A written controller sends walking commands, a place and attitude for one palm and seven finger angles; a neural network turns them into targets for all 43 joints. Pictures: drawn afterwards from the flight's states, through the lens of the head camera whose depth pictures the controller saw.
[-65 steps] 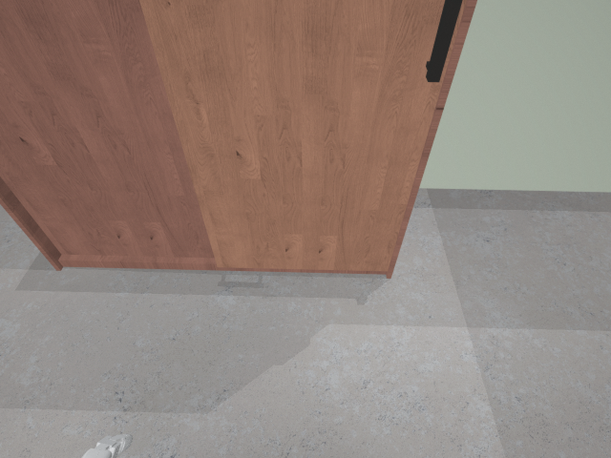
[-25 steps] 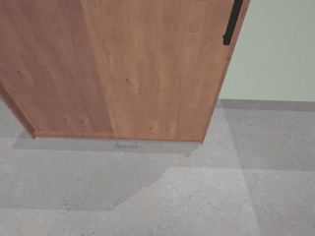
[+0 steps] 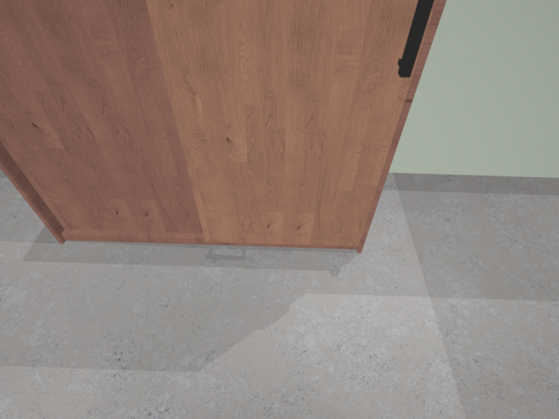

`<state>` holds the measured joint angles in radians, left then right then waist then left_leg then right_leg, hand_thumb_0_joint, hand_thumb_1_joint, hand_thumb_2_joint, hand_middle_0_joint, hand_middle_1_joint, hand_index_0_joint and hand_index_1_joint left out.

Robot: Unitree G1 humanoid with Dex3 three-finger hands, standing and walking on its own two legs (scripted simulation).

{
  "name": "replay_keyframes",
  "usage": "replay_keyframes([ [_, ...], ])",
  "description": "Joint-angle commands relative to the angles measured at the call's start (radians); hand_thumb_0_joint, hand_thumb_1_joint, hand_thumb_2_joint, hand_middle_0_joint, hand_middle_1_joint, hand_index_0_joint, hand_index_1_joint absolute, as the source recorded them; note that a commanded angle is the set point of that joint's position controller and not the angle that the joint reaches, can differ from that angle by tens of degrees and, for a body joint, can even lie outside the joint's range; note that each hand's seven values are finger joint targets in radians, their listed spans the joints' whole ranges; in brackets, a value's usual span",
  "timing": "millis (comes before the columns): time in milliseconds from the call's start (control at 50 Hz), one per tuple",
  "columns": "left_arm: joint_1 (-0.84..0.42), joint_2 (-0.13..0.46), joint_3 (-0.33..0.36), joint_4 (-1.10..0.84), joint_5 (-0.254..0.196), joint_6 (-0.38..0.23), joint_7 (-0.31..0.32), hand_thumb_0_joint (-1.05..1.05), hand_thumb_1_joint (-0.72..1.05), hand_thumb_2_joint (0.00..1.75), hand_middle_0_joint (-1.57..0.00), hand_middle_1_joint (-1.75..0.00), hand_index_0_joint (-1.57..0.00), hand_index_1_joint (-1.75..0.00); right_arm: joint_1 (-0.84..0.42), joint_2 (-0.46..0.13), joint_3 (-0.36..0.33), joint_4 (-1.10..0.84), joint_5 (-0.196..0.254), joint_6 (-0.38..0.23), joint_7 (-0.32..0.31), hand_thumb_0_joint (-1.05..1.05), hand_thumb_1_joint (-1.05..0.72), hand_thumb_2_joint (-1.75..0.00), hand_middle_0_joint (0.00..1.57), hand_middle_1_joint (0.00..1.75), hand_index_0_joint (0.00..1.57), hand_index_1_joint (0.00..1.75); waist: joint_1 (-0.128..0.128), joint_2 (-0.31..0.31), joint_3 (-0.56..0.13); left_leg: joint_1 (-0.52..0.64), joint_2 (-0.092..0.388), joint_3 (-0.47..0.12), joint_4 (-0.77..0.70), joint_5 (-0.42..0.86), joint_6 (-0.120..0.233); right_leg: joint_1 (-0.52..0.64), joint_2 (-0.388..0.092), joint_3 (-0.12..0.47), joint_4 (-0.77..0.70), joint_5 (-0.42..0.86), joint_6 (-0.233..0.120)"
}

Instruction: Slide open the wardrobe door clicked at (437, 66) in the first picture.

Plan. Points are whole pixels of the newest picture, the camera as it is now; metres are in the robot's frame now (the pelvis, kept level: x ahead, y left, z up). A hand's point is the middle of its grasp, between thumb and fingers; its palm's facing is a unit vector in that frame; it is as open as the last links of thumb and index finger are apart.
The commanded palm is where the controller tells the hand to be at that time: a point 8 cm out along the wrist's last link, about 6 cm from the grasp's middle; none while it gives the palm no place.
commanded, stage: look at it before walking up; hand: right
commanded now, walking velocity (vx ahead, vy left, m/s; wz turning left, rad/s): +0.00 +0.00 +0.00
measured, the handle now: (420, 5) +0.91 -0.26 +0.23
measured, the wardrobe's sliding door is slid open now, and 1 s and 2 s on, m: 0.00 0.00 0.00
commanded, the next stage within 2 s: take the last steps up to it in 0.14 s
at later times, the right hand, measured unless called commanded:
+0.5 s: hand out of the picture +0.05 -0.23 -0.17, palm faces +0.05 +0.97 -0.24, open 7.4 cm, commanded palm none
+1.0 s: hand (432, 370) +0.26 -0.26 -0.18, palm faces +0.01 +0.99 -0.16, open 7.3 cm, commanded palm none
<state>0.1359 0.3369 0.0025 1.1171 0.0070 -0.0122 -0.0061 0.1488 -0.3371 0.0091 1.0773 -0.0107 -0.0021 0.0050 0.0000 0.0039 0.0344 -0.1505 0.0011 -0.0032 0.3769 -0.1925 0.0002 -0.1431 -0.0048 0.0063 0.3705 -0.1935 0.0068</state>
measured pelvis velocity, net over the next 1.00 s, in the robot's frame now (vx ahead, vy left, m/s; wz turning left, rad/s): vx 0.19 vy -0.09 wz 0.00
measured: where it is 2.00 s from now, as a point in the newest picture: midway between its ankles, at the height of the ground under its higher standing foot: (311, 376)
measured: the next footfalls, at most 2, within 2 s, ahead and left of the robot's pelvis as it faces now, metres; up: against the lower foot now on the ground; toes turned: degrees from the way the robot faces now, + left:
left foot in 1.12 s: +0.40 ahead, +0.01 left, +0.00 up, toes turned +8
right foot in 1.52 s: +0.49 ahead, -0.23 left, +0.00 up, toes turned -7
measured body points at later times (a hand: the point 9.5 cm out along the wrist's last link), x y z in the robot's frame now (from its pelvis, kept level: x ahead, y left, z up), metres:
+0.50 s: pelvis +0.03 -0.02 +0.00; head +0.02 -0.03 +0.45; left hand +0.07 +0.26 -0.14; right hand +0.05 -0.28 -0.15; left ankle +0.01 +0.12 -0.75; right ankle +0.01 -0.12 -0.72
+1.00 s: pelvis +0.19 -0.09 -0.01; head +0.20 -0.09 +0.44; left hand +0.07 +0.09 -0.16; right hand +0.26 -0.32 -0.16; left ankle +0.31 +0.03 -0.70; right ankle +0.07 -0.15 -0.75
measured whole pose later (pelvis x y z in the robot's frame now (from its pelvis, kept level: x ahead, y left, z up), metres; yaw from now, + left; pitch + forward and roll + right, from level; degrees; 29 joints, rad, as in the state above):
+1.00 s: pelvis +0.19 -0.09 -0.01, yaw +0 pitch -1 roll -1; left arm 0.51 0.07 0.01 1.17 0.02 -0.08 0.02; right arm 0.19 -0.16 -0.06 1.02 -0.02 0.01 0.01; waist 0.04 0.02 0.04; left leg -0.58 0.09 0.10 0.82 -0.19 0.00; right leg 0.09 0.08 -0.13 0.26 -0.34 -0.08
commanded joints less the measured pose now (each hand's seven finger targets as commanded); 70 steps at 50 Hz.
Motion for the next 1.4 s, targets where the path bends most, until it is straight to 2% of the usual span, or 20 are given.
replay_keyframes([
  [0, -0.051, 0.203, 0.037, -0.068, 0.0, -0.023, 0.019, 0.0, 0.9, 0.9, -0.2, -0.3, -0.2, -0.3, -0.039, -0.202, -0.043, -0.064, 0.0, -0.026, -0.019, 0.0, -0.9, -0.9, 0.2, 0.3, 0.2, 0.3, 0.001, -0.012, -0.055, -0.003, 0.115, -0.106, -0.069, 0.083, 0.028, 0.007, -0.113, 0.093, -0.065, 0.099, -0.03],
  [240, -0.052, 0.204, 0.035, -0.067, 0.0, -0.025, 0.019, 0.0, 0.9, 0.9, -0.2, -0.3, -0.2, -0.3, -0.038, -0.203, -0.043, -0.061, -0.001, -0.026, -0.018, 0.0, -0.9, -0.9, 0.2, 0.3, 0.2, 0.3, -0.001, -0.016, -0.061, 0.009, 0.115, -0.102, -0.073, 0.086, 0.026, 0.011, -0.113, 0.098, -0.073, 0.105, -0.031],
  [300, 0.027, 0.074, 0.006, -0.042, 0.01, 0.0, 0.011, 0.0, 0.9, 0.9, -0.2, -0.3, -0.2, -0.3, 0.05, -0.095, -0.023, -0.03, -0.005, -0.003, -0.022, 0.0, -0.9, -0.9, 0.2, 0.3, 0.2, 0.3, -0.011, 0.018, -0.054, 0.009, 0.124, -0.118, -0.084, -0.152, 0.018, -0.036, -0.078, 0.057, -0.021, -0.073, -0.016],
  [380, 0.057, 0.055, 0.014, -0.074, 0.019, 0.015, 0.005, 0.0, 0.9, 0.9, -0.2, -0.3, -0.2, -0.3, 0.155, -0.161, -0.06, -0.035, -0.014, 0.006, -0.019, 0.0, -0.9, -0.9, 0.2, 0.3, 0.2, 0.3, -0.051, 0.204, 0.052, 0.025, 0.286, -0.35, -0.242, -0.513, 0.121, -0.28, -0.006, -0.034, 0.229, -0.259, -0.005],
  [420, 0.043, 0.063, 0.03, -0.101, 0.017, 0.006, 0.0, 0.0, 0.9, 0.9, -0.2, -0.3, -0.2, -0.3, 0.181, -0.158, -0.076, -0.048, -0.017, -0.009, -0.022, 0.0, -0.9, -0.9, 0.2, 0.3, 0.2, 0.3, -0.057, 0.176, 0.085, 0.05, 0.354, -0.397, -0.252, -0.441, 0.183, -0.374, -0.045, -0.012, 0.375, -0.269, -0.013],
  [480, 0.071, 0.025, 0.036, -0.123, 0.009, -0.011, -0.013, 0.0, 0.9, 0.9, -0.2, -0.3, -0.2, -0.3, 0.176, -0.143, -0.087, -0.061, -0.02, -0.031, -0.021, 0.0, -0.9, -0.9, 0.2, 0.3, 0.2, 0.3, -0.033, 0.105, 0.063, 0.066, 0.347, -0.278, -0.178, -0.213, 0.191, -0.338, -0.07, -0.022, 0.328, -0.248, -0.017],
  [540, 0.236, -0.025, 0.035, -0.084, 0.004, -0.022, -0.01, 0.0, 0.9, 0.9, -0.2, -0.3, -0.2, -0.3, 0.132, -0.098, -0.085, -0.076, -0.016, -0.025, -0.017, 0.0, -0.9, -0.9, 0.2, 0.3, 0.2, 0.3, 0.044, 0.077, 0.044, -0.175, 0.229, -0.092, -0.049, -0.228, 0.11, 0.007, -0.016, -0.106, 0.104, -0.089, -0.01],
  [560, 0.331, 0.003, 0.043, -0.054, 0.003, -0.027, -0.001, 0.0, 0.9, 0.9, -0.2, -0.3, -0.2, -0.3, 0.14, -0.051, -0.074, -0.076, -0.014, -0.018, -0.014, 0.0, -0.9, -0.9, 0.2, 0.3, 0.2, 0.3, 0.074, -0.035, 0.017, -0.251, 0.153, -0.024, 0.107, -0.24, 0.076, 0.126, -0.026, -0.058, 0.038, -0.128, -0.012],
  [580, 0.425, 0.093, 0.072, -0.034, 0.015, -0.031, 0.008, 0.0, 0.9, 0.9, -0.2, -0.3, -0.2, -0.3, 0.149, 0.02, -0.062, -0.097, -0.006, -0.012, -0.007, 0.0, -0.9, -0.9, 0.2, 0.3, 0.2, 0.3, 0.102, -0.304, 0.001, -0.418, 0.032, 0.093, 0.405, -0.335, 0.02, 0.202, -0.224, 0.246, -0.093, -0.335, -0.073],
  [600, 0.486, 0.129, 0.078, -0.031, 0.017, -0.029, 0.019, 0.0, 0.9, 0.9, -0.2, -0.3, -0.2, -0.3, 0.099, 0.057, -0.053, -0.139, -0.01, -0.015, -0.01, 0.0, -0.9, -0.9, 0.2, 0.3, 0.2, 0.3, 0.109, -0.354, 0.052, -0.532, -0.008, 0.077, 0.615, -0.433, 0.009, 0.143, -0.353, 0.453, -0.241, -0.409, -0.146],
  [640, 0.383, 0.044, 0.055, -0.059, 0.011, -0.028, 0.021, 0.0, 0.9, 0.9, -0.2, -0.3, -0.2, -0.3, 0.084, 0.044, -0.065, -0.122, -0.018, -0.019, -0.009, 0.0, -0.9, -0.9, 0.2, 0.3, 0.2, 0.3, 0.064, -0.15, 0.104, -0.538, 0.088, 0.0, 0.777, -0.289, 0.039, 0.023, -0.349, 0.413, -0.252, -0.407, -0.191],
  [740, 0.358, -0.055, 0.033, -0.045, 0.004, -0.073, 0.035, 0.0, 0.9, 0.9, -0.2, -0.3, -0.2, -0.3, 0.175, 0.108, -0.064, -0.067, -0.019, -0.019, 0.006, 0.0, -0.9, -0.9, 0.2, 0.3, 0.2, 0.3, 0.003, -0.047, 0.058, -0.512, 0.122, 0.027, 0.76, -0.07, -0.003, 0.073, -0.248, 0.129, -0.204, 0.117, -0.174],
  [980, 0.475, -0.112, 0.039, 0.052, 0.013, -0.076, 0.048, 0.0, 0.9, 0.9, -0.2, -0.3, -0.2, -0.3, -0.065, 0.154, -0.069, -0.164, -0.011, -0.03, 0.006, 0.0, -0.9, -0.9, 0.2, 0.3, 0.2, 0.3, 0.049, -0.076, 0.137, -0.446, 0.063, 0.127, 0.324, -0.021, 0.029, 0.175, -0.234, -0.004, -0.125, 0.551, -0.177],
  [1060, 0.432, -0.074, 0.048, 0.047, 0.006, -0.07, 0.05, 0.0, 0.9, 0.9, -0.2, -0.3, -0.2, -0.3, 0.159, 0.124, -0.084, -0.102, -0.02, -0.046, -0.006, 0.0, -0.9, -0.9, 0.2, 0.3, 0.2, 0.3, -0.061, -0.074, 0.017, -0.127, -0.027, 0.176, 0.219, -0.01, 0.076, 0.158, -0.205, -0.064, 0.169, 0.891, -0.126],
  [1080, 0.417, -0.077, 0.049, 0.032, -0.001, -0.071, 0.044, 0.0, 0.9, 0.9, -0.2, -0.3, -0.2, -0.3, 0.295, 0.075, -0.1, -0.069, -0.026, -0.06, -0.011, 0.0, -0.9, -0.9, 0.2, 0.3, 0.2, 0.3, -0.119, -0.009, -0.067, 0.12, 0.026, 0.099, 0.156, 0.062, 0.106, 0.005, -0.173, -0.077, 0.388, 0.738, -0.094],
  [1100, 0.435, -0.119, 0.045, 0.001, -0.012, -0.078, 0.032, 0.0, 0.9, 0.9, -0.2, -0.3, -0.2, -0.3, 0.431, -0.016, -0.127, -0.04, -0.03, -0.073, -0.022, 0.0, -0.9, -0.9, 0.2, 0.3, 0.2, 0.3, -0.155, 0.158, -0.2, 0.373, 0.306, -0.284, 0.096, 0.153, 0.221, -0.253, -0.034, -0.126, 0.721, 0.266, -0.05],
  [1120, 0.424, -0.131, 0.048, -0.021, -0.011, -0.078, 0.033, 0.0, 0.9, 0.9, -0.2, -0.3, -0.2, -0.3, 0.447, -0.067, -0.135, -0.02, -0.007, -0.07, -0.025, 0.0, -0.9, -0.9, 0.2, 0.3, 0.2, 0.3, -0.117, 0.206, -0.233, 0.402, 0.491, -0.563, -0.03, 0.278, 0.326, -0.392, 0.047, -0.072, 1.006, -0.339, -0.037],
  [1180, 0.267, -0.156, 0.055, -0.048, 0.008, -0.046, 0.02, 0.0, 0.9, 0.9, -0.2, -0.3, -0.2, -0.3, 0.202, 0.045, -0.1, -0.076, -0.004, -0.066, -0.035, 0.0, -0.9, -0.9, 0.2, 0.3, 0.2, 0.3, -0.038, -0.022, 0.055, -0.064, 0.392, -0.315, -0.141, 0.0, 0.244, -0.407, -0.098, 0.024, 0.983, -0.182, -0.044],
  [1240, 0.331, -0.2, 0.045, -0.037, 0.019, -0.006, 0.012, 0.0, 0.9, 0.9, -0.2, -0.3, -0.2, -0.3, 0.132, 0.11, -0.073, -0.089, -0.016, -0.073, -0.036, 0.0, -0.9, -0.9, 0.2, 0.3, 0.2, 0.3, 0.04, 0.046, 0.076, -0.281, 0.294, -0.096, -0.196, -0.003, 0.173, -0.294, -0.125, -0.008, 0.815, -0.137, -0.013],
  [1380, 0.194, -0.186, 0.043, -0.108, 0.014, -0.018, -0.008, 0.0, 0.9, 0.9, -0.2, -0.3, -0.2, -0.3, 0.193, 0.041, -0.087, -0.065, -0.018, -0.07, -0.021, 0.0, -0.9, -0.9, 0.2, 0.3, 0.2, 0.3, 0.001, 0.095, 0.013, -0.16, 0.243, -0.019, -0.134, 0.085, 0.162, -0.238, -0.097, -0.094, 0.381, -0.037, 0.016],
])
